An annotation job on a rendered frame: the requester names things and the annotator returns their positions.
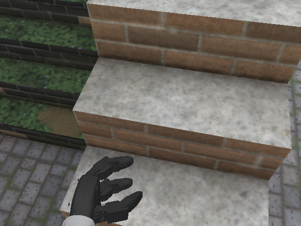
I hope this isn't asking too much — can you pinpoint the left robot hand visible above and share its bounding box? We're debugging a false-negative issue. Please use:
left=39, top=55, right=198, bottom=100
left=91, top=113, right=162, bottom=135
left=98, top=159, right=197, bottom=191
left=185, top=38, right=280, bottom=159
left=68, top=156, right=143, bottom=225

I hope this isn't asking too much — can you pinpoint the robot left forearm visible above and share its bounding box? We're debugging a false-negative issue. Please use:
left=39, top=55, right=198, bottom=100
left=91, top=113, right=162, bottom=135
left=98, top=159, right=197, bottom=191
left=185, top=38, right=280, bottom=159
left=61, top=215, right=95, bottom=226

